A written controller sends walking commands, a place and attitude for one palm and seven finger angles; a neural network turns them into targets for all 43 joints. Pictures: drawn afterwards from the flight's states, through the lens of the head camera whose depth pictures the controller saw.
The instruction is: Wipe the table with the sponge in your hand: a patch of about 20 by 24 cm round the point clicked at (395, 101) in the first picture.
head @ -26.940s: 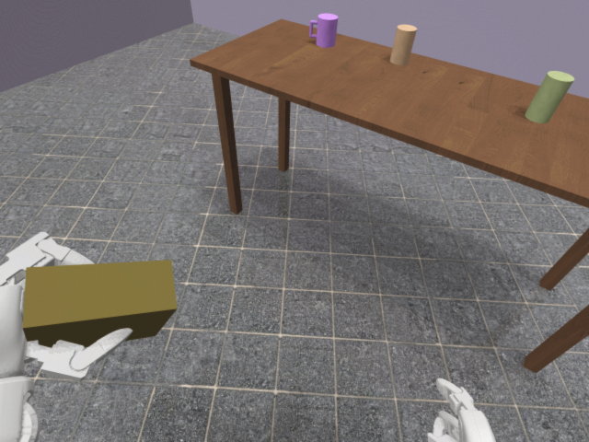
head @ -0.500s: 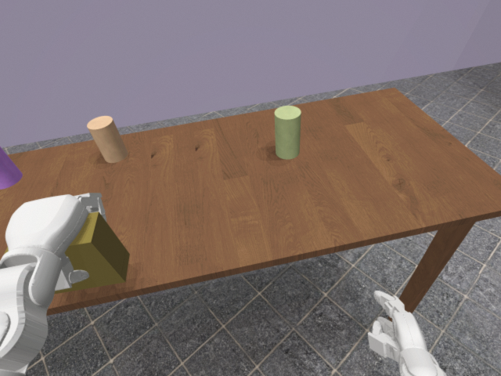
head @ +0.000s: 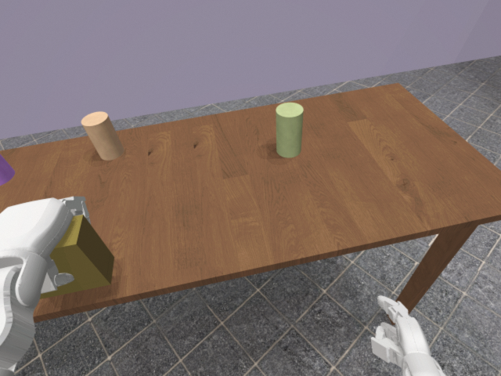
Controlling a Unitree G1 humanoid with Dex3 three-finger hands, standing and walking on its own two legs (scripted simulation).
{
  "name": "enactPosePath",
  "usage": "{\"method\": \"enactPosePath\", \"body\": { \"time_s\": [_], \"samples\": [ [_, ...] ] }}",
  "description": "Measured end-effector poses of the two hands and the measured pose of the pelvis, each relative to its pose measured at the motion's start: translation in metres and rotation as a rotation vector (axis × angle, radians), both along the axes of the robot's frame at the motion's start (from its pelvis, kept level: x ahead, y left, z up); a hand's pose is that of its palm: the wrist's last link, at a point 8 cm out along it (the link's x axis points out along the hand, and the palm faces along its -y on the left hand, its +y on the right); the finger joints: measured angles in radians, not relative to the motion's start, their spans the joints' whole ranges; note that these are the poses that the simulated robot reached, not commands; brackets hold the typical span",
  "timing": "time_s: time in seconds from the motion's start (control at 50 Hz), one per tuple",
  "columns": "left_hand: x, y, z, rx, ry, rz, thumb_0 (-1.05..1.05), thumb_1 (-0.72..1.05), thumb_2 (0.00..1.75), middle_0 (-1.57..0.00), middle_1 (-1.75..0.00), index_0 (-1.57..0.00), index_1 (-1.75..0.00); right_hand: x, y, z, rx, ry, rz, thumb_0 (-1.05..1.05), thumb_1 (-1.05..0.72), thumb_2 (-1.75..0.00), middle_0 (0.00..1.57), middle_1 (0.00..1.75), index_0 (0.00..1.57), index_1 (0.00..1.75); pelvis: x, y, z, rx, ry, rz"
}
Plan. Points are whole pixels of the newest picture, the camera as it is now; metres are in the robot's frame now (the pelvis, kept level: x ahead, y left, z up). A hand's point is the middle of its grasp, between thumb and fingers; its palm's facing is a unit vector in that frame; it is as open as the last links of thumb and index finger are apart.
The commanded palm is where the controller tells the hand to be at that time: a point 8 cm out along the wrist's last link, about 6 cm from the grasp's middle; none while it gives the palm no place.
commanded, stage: move the sponge above the wiping area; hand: left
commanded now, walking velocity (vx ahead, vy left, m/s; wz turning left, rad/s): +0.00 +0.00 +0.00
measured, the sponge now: (65, 265) +0.22 +0.34 +0.07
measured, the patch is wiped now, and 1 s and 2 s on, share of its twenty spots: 0.00 0.00 0.00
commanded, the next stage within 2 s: lower the sponge onto the table in 1.36 s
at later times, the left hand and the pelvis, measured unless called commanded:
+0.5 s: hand (56, 242) +0.24 +0.35 +0.10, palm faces -0.06 -0.02 -1.00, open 9.3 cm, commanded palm +0.22 +0.35 +0.17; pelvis +0.00 +0.01 +0.00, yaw +1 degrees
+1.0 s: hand (54, 239) +0.25 +0.37 +0.09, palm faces -0.10 -0.01 -0.99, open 9.3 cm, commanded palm +0.23 +0.37 +0.16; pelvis +0.00 +0.01 +0.00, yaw +1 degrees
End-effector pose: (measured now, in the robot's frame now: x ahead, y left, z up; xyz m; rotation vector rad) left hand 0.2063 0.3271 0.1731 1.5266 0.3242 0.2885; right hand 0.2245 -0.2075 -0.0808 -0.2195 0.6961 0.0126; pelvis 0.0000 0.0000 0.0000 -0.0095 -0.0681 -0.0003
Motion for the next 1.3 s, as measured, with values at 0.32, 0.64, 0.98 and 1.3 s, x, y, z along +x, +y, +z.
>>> {"method": "enactPosePath", "body": {
  "time_s": [0.32,0.64,0.98,1.3],
  "samples": [
    [0.019,0.013,-0.006,0.009,0.0,-0.019,-0.01,-0.43,1.06,-0.79,-1.38,-0.8,-1.38,-0.005,0.009,-0.004,0.001,0.032,-0.009,0.02,-0.9,-0.9,0.2,0.3,0.2,0.3,0.002,0.007,0.0,-0.006,0.019,0.005],
    [0.019,0.019,-0.019,0.009,0.023,-0.035,-0.01,-0.43,1.06,-0.79,-1.38,-0.8,-1.38,-0.015,0.009,-0.012,-0.012,0.076,-0.024,0.02,-0.9,-0.9,0.2,0.3,0.2,0.3,0.001,0.013,-0.001,-0.011,0.034,0.015],
    [0.03,0.039,-0.026,0.016,0.082,0.016,0.0,-0.43,1.06,-0.79,-1.38,-0.8,-1.38,-0.022,-0.003,-0.014,-0.025,0.098,-0.056,0.01,-0.9,-0.9,0.21,0.3,0.2,0.3,0.002,0.008,-0.002,-0.013,0.046,0.016],
    [0.035,0.037,-0.019,0.026,0.04,-0.014,0.0,-0.43,1.06,-0.79,-1.38,-0.8,-1.38,-0.025,-0.009,-0.019,-0.028,0.119,-0.085,0.02,-0.9,-0.9,0.2,0.3,0.2,0.3,0.009,0.012,-0.003,-0.014,0.06,0.008]
  ]
}}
